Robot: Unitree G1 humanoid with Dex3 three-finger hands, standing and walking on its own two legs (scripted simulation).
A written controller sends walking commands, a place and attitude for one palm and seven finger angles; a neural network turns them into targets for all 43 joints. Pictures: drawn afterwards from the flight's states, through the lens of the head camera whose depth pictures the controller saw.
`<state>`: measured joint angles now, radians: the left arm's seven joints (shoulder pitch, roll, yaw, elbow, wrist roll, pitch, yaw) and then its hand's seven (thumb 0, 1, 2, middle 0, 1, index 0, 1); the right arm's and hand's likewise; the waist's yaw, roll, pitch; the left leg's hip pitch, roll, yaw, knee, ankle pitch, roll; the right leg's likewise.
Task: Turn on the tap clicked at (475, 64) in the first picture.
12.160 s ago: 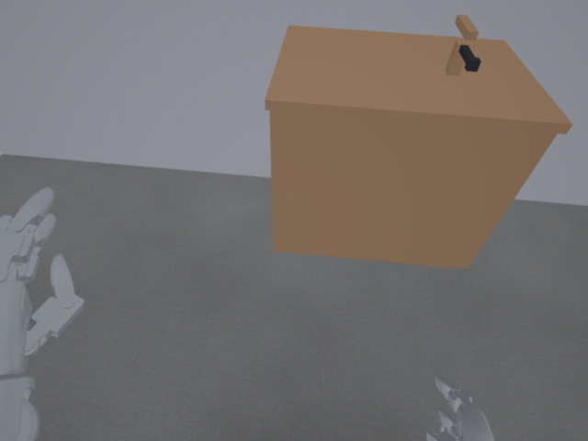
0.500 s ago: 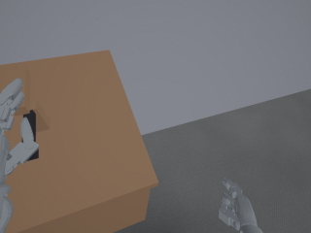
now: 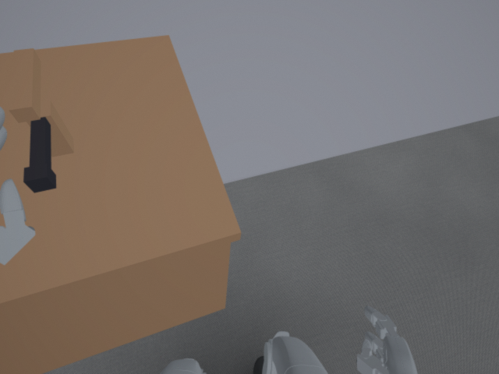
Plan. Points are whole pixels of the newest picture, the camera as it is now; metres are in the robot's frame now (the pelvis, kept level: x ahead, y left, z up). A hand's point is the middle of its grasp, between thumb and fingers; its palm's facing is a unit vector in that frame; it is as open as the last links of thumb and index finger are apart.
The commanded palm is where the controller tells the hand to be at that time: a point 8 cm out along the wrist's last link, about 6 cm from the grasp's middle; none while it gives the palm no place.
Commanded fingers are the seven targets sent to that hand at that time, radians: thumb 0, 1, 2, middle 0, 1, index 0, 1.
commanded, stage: come to a stop and stand still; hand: left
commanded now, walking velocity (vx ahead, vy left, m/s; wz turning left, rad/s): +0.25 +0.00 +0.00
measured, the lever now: (40, 178) +0.34 +0.33 +0.09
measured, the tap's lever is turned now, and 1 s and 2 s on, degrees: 0 0 0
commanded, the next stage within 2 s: look again from close up in 1.36 s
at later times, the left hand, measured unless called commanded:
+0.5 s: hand (18, 296) +0.17 +0.22 +0.18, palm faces +0.35 -0.83 -0.43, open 7.4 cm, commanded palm +0.11 +0.26 +0.19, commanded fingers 0.00 0.90 0.90 -0.20 -0.30 -0.20 -0.30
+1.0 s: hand (18, 250) +0.21 +0.24 +0.18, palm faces +0.32 -0.87 -0.38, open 7.4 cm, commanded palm +0.14 +0.28 +0.19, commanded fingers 0.00 0.90 0.90 -0.20 -0.30 -0.20 -0.30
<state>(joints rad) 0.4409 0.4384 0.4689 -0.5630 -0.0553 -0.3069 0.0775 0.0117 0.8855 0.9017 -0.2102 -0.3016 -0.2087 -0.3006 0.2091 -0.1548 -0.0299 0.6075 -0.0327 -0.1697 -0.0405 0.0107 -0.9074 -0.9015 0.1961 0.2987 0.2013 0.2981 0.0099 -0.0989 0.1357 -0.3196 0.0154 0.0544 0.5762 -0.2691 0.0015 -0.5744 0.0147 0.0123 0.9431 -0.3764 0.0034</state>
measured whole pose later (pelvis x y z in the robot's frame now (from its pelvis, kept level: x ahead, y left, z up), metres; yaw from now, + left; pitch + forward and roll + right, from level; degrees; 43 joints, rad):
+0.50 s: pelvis -0.06 -0.01 +0.00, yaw -2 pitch -2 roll -1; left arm 0.45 0.39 0.39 -0.46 -0.01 -0.22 0.10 0.01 0.89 0.90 -0.21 -0.30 -0.21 -0.30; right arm 0.31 -0.20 -0.02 0.60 0.01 -0.12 0.00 0.01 -0.91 -0.90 0.20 0.30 0.20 0.30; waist -0.03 0.00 0.00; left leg -0.28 0.00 0.01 0.59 -0.27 0.03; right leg -0.33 0.03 -0.06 0.71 -0.40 -0.03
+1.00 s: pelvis -0.04 +0.01 +0.01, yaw -4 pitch +1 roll -1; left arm 0.40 0.37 0.39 -0.46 -0.05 -0.27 0.09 0.01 0.89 0.90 -0.20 -0.30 -0.20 -0.30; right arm 0.20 -0.20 0.04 0.57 0.00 -0.15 -0.01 0.01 -0.91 -0.90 0.20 0.30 0.20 0.30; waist 0.00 -0.01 0.05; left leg -0.28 -0.01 0.06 0.53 -0.26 0.05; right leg -0.25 0.00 -0.01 0.49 -0.26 0.01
